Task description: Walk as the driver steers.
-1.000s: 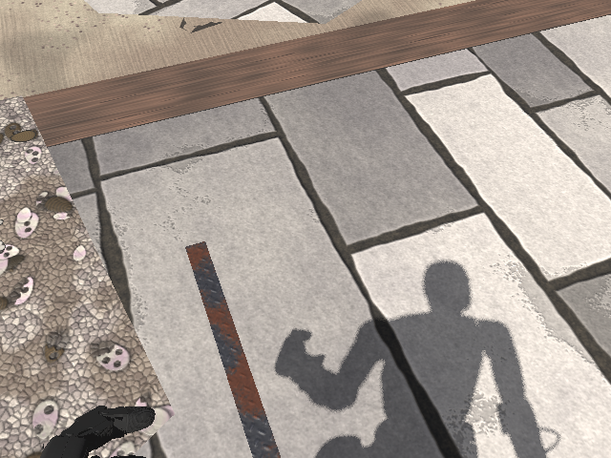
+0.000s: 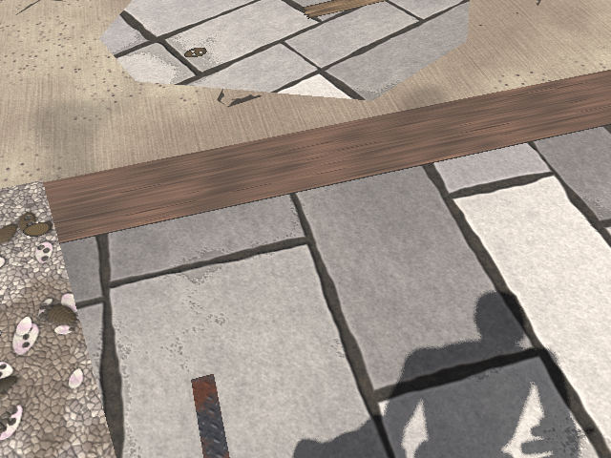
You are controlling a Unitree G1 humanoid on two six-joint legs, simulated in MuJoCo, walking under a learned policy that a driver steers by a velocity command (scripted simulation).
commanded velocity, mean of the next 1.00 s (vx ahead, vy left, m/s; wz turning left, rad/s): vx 0.50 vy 0.00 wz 0.22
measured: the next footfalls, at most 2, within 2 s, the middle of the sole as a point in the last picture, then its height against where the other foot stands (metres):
left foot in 0.30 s outside the picture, level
right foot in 0.80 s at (375, 394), level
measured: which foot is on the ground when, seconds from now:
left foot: up 0.00-0.28, down 0.30-0.80, up 0.82-1.00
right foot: down 0.00-0.32, up 0.34-0.78, down 0.80-1.00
